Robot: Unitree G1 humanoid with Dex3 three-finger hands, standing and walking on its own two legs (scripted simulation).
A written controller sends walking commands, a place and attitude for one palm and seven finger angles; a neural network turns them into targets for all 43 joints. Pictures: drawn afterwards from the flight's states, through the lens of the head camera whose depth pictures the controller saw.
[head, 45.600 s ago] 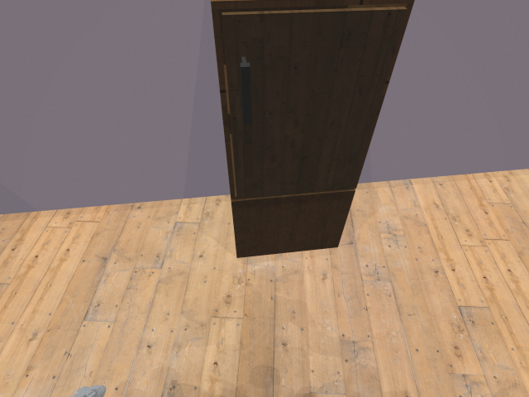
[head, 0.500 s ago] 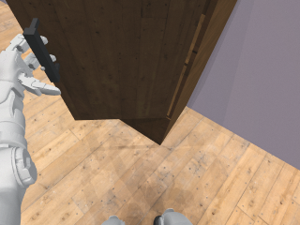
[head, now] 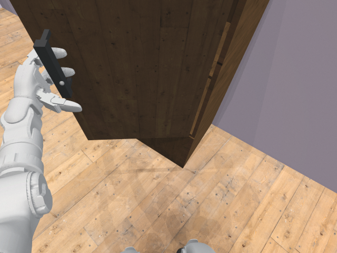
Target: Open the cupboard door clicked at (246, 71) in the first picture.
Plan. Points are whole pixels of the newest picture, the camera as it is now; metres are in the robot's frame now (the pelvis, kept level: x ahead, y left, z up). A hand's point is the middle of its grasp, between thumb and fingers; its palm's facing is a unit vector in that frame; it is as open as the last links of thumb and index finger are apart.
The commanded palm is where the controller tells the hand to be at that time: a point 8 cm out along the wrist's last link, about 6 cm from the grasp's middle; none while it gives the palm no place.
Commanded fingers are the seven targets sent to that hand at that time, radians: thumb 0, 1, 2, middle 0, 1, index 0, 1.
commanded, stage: slide the fingers in behind the handle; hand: left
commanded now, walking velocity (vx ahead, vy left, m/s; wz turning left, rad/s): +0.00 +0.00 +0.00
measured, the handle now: (57, 66) +0.53 +0.24 +0.11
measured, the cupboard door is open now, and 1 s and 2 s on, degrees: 37 38 69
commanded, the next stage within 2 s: close the thumb around the handle in 0.14 s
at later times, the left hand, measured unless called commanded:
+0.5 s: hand (61, 83) +0.48 +0.22 +0.10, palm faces -0.01 -1.00 +0.01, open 12.1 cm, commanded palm +0.46 +0.27 +0.10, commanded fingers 0.00 0.28 0.64 -0.36 -1.28 -0.36 -1.28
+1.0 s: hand (63, 81) +0.48 +0.22 +0.11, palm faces +0.02 -1.00 +0.01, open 5.7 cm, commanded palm +0.45 +0.26 +0.10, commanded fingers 0.00 0.90 0.90 -0.40 -1.35 -0.40 -1.35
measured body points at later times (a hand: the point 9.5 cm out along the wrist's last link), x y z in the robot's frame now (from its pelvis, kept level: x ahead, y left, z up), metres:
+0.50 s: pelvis -0.01 +0.00 +0.00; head +0.09 +0.02 +0.44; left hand +0.47 +0.28 +0.11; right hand +0.00 -0.27 -0.11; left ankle -0.02 +0.08 -0.70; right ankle +0.01 -0.12 -0.70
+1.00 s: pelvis +0.00 +0.00 +0.00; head +0.09 +0.01 +0.44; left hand +0.47 +0.27 +0.11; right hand +0.01 -0.27 -0.11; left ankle -0.02 +0.08 -0.70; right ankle +0.01 -0.12 -0.70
